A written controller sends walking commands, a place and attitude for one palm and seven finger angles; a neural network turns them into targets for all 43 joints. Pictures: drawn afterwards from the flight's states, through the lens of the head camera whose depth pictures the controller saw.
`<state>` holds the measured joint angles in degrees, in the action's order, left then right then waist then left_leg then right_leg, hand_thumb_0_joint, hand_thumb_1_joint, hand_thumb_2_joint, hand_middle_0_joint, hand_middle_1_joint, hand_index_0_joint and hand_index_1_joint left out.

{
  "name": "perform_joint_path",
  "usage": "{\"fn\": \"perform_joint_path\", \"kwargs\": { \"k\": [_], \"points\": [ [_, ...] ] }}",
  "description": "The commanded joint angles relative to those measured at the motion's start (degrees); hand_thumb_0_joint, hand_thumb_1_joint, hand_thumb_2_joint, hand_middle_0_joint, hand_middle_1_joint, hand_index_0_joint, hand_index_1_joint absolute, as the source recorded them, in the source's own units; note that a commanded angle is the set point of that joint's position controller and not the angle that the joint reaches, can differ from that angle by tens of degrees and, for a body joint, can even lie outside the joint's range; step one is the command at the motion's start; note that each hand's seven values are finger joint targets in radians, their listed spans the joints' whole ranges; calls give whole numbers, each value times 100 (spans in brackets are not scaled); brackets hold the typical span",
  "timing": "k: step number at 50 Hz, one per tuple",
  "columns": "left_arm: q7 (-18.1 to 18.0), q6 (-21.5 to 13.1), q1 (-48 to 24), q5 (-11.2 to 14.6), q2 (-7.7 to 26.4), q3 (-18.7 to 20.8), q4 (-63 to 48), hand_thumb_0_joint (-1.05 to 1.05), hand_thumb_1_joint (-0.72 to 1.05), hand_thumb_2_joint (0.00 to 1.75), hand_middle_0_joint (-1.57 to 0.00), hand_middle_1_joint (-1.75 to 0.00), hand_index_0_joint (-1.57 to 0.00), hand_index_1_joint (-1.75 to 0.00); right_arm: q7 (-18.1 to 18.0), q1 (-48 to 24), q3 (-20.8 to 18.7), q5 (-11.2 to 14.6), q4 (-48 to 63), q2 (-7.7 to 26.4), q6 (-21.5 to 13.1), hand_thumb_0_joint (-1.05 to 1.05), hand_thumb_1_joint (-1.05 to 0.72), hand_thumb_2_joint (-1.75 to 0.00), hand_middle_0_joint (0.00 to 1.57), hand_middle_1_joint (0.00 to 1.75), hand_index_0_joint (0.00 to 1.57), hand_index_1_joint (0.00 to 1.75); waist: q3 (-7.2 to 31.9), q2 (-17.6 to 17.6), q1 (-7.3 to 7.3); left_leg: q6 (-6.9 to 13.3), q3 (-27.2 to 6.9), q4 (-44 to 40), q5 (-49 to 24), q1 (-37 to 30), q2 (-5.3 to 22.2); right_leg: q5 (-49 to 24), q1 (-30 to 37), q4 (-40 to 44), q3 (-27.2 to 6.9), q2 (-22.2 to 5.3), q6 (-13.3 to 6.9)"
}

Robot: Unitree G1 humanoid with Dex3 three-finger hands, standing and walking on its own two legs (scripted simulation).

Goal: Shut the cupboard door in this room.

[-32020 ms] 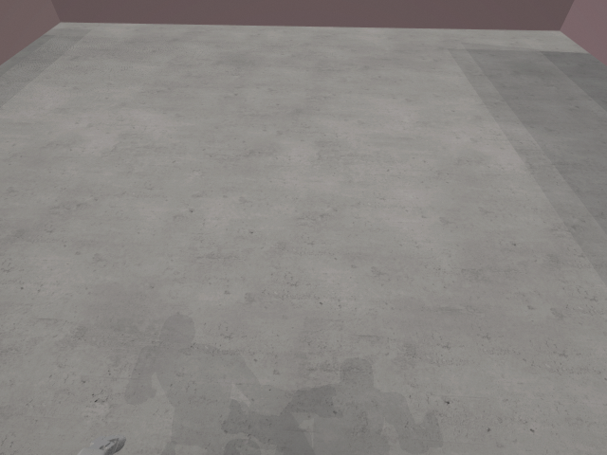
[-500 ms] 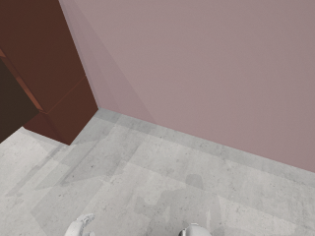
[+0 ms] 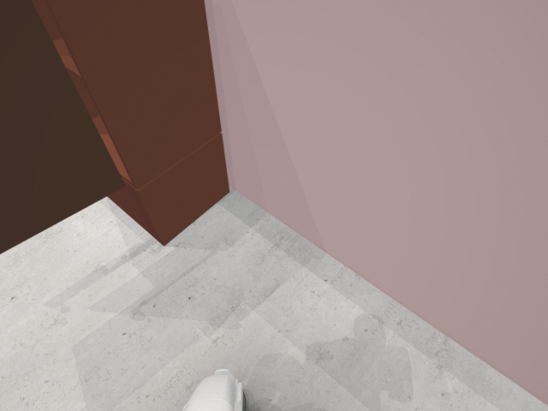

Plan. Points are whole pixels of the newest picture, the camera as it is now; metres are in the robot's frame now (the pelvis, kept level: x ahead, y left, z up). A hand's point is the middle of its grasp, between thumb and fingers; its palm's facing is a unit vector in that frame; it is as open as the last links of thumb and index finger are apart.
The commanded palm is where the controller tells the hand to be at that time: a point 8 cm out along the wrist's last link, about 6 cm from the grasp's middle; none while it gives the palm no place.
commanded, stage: turn to face it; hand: left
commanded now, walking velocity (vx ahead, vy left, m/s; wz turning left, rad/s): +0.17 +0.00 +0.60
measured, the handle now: out of the picture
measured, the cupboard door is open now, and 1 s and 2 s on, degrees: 82 82 82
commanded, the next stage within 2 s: take the last steps up to it in 1.46 s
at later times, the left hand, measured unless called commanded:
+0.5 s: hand (160, 342) +0.23 +0.23 -0.14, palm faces +0.24 -0.93 -0.27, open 7.4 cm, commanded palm none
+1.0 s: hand out of the picture +0.03 +0.19 -0.18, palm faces +0.59 -0.77 -0.25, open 7.4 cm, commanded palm none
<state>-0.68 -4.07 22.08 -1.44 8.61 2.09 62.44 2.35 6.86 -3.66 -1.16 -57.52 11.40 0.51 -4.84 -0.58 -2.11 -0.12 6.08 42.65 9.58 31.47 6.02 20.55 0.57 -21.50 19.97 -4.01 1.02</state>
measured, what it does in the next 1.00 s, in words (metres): walks ahead, turning left: left foot, then right foot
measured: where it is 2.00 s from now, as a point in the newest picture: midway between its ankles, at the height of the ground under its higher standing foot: outside the picture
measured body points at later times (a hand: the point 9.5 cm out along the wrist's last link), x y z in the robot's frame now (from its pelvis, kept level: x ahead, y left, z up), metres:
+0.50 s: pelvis +0.13 -0.01 +0.00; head +0.16 -0.01 +0.44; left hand +0.22 +0.27 -0.12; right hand +0.23 -0.23 -0.16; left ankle +0.13 +0.12 -0.74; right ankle +0.20 -0.12 -0.73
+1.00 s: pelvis +0.13 +0.00 -0.01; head +0.16 +0.04 +0.43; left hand +0.00 +0.23 -0.17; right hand +0.38 -0.16 -0.14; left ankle +0.07 +0.08 -0.74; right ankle +0.20 -0.12 -0.73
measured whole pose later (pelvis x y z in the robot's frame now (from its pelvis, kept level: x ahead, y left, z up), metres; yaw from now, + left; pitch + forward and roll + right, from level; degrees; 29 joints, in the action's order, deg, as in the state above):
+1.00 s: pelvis +0.13 +0.00 -0.01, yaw +34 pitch +0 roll +0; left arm -0.7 2.0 15.9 -1.1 14.3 3.5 53.7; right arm 1.4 5.4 -4.2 -0.7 -52.5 14.4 3.0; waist -6.2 2.1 -2.0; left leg -1.0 5.3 35.0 19.0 15.5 1.3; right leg 20.1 -16.1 -39.7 18.8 -13.3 2.8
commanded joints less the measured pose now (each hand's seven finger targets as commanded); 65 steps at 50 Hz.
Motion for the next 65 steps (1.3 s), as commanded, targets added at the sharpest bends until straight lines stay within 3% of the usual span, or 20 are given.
{"fn": "perform_joint_path", "kwargs": {
  "k": [1, 2, 4, 6, 11, 17, 24, 25, 26, 27, 32, 44, 47, 48, 49, 50, 51, 52, 56, 65],
  "points": [
    [-33, -72, 126, 23, 1262, 266, -290, 0, 90, 90, -20, -30, -20, -30, 0, 316, -7, -50, 421, 358, -249, 0, -90, -90, 20, 30, 20, 30, 593, 606, 378, 278, 303, -804, 381, -1012, -465, -5228, 345, -1156, -417, -1746, -400],
    [-20, -62, 23, 66, 1303, 255, -333, 0, 90, 90, -20, -30, -20, -30, -48, 1094, -78, -82, 247, 598, -270, 0, -90, -90, 20, 30, 20, 30, 1158, 348, 762, 372, 217, -1347, -275, -2400, -574, -4892, -274, -2412, -265, -1504, -193],
    [88, -29, -150, 183, 822, 158, -798, 0, 90, 90, -20, -30, -20, -30, -197, 2092, -345, -10, 87, 1836, -308, 0, -90, -90, 20, 30, 20, 30, 2249, -1744, 1029, 1540, -3129, -1449, -4699, -4864, 1902, 1543, -3309, -5526, -892, -83, 350],
    [-19, 65, -738, 156, 846, 207, -975, 0, 90, 90, -20, -30, -20, -30, -266, 1617, -276, 83, 145, 1538, -284, 0, -90, -90, 20, 30, 20, 30, 1599, -504, 837, 1654, -2455, -1764, -4315, -3946, 1809, 1166, -3607, -5798, -1593, -343, 279],
    [-1, 390, -311, 63, 619, 227, -779, 0, 90, 90, -20, -30, -20, -30, -300, 362, -110, 10, 523, 930, -299, 0, -90, -90, 20, 30, 20, 30, 580, -465, 108, 1003, -1349, -2319, -2718, -1639, 790, 200, -2753, -4617, -1779, -405, 452],
    [0, 544, -976, 70, 781, 267, -1270, 0, 90, 90, -20, -30, -20, -30, -242, 262, -234, -4, 671, 1078, -128, 0, -90, -90, 20, 30, 20, 30, 493, -703, 174, 990, -1774, -2564, -880, -1361, 595, -171, -2629, -3161, -1804, -272, 560],
    [-40, 396, -908, 110, 954, 269, -1510, 0, 90, 90, -20, -30, -20, -30, -244, 248, -336, 15, 767, 1087, 18, 0, -90, -90, 20, 30, 20, 30, 723, -594, 39, 713, -2296, -1509, -1508, -1153, 315, -623, -1110, -766, -1680, 134, 436],
    [-62, 323, -669, 82, 1161, 310, -1489, 0, 90, 90, -20, -30, -20, -30, -223, 284, -310, 46, 797, 904, 5, 0, -90, -90, 20, 30, 20, 30, 897, -87, -78, 417, -2048, -891, -819, -718, -34, -1133, -362, 17, -2113, -366, 330],
    [-119, 266, -483, -21, 1756, 414, -1472, 0, 90, 90, -20, -30, -20, -30, -192, 451, -241, 94, 891, 446, -4, 0, -90, -90, 20, 30, 20, 30, 1128, 1657, -105, -101, -984, 588, 1529, 257, -924, -2163, 406, 387, -3557, -2031, -205],
    [-117, 301, -424, 28, 1870, 400, -1510, 0, 90, 90, -20, -30, -20, -30, -210, 326, -283, 60, 967, 670, 36, 0, -90, -90, 20, 30, 20, 30, 1061, 1563, -127, -181, -908, 1738, 2635, 249, -889, -3026, -218, 348, -3815, -2691, -800],
    [-124, 289, -1342, 53, 1143, 222, -1705, 0, 90, 90, -20, -30, -20, -30, -79, 635, -264, -9, 647, 593, 256, 0, -90, -90, 20, 30, 20, 30, 396, 1107, 352, -343, -840, 2953, 1185, 135, -431, -2288, -1128, 330, -1934, -1584, -537],
    [-91, 407, -513, -32, 1617, 391, -1295, 0, 90, 90, -20, -30, -20, -30, -61, -236, -73, 63, 893, 529, 211, 0, -90, -90, 20, 30, 20, 30, 693, 1321, -118, -326, -75, 152, 1682, -790, -385, -3202, -349, -253, -1232, -1950, -743],
    [-51, 449, -629, 18, 1669, 422, -1250, 0, 90, 90, -20, -30, -20, -30, -80, 122, -94, 43, 836, 670, 142, 0, -90, -90, 20, 30, 20, 30, 894, 1067, 142, -216, 98, -1174, 721, -1798, -485, -2819, -754, -907, -875, -1824, -385],
    [-38, 471, -685, 66, 1581, 412, -1266, 0, 90, 90, -20, -30, -20, -30, -84, 467, -164, 34, 744, 909, 82, 0, -90, -90, 20, 30, 20, 30, 1115, 473, 373, -121, -189, -1931, -97, -2653, -276, -2324, -1288, -1646, -715, -1664, -125],
    [0, 499, -792, 100, 1228, 346, -1452, 0, 90, 90, -20, -30, -20, -30, -126, 739, -325, -9, 747, 1579, 35, 0, -90, -90, 20, 30, 20, 30, 1175, -1234, 577, 434, -2069, -2284, -1677, -3584, 1113, 203, -2840, -2966, -564, -829, 345],
    [-13, 550, -1169, 76, 987, 206, -1663, 0, 90, 90, -20, -30, -20, -30, -186, 1070, -389, 39, 648, 1959, 67, 0, -90, -90, 20, 30, 20, 30, 1166, -1756, 750, 1087, -2752, -2238, -3702, -3534, 1890, 1970, -3498, -3772, -1100, -477, 480],
    [-33, 585, -1325, 58, 1114, 221, -1664, 0, 90, 90, -20, -30, -20, -30, -229, 1103, -347, 29, 566, 1825, 77, 0, -90, -90, 20, 30, 20, 30, 1073, -1129, 709, 1298, -2319, -2074, -3971, -3451, 1924, 1723, -3495, -4154, -1442, -555, 400],
    [-78, 626, -1396, 48, 1056, 225, -1513, 0, 90, 90, -20, -30, -20, -30, -290, 874, -287, 13, 567, 1599, 45, 0, -90, -90, 20, 30, 20, 30, 879, -1525, 645, 1164, -2155, -2127, -3983, -3111, 1487, 1424, -3434, -4262, -1662, -548, 415],
    [10, 628, -1011, 76, 1136, 279, -1145, 0, 90, 90, -20, -30, -20, -30, -325, 199, -146, 39, 757, 1232, -4, 0, -90, -90, 20, 30, 20, 30, 665, -829, 237, 813, -1449, -2174, -3188, -2826, 741, 287, -3238, -4571, -1761, -334, 467],
    [-52, 636, -1328, 89, 996, 198, -1234, 0, 90, 90, -20, -30, -20, -30, -320, 550, -153, -1, 618, 1104, -2, 0, -90, -90, 20, 30, 20, 30, 501, -685, 343, 1061, -2065, -2508, -1840, -2630, 798, 358, -2925, -3347, -1888, -193, 513]
  ]
}}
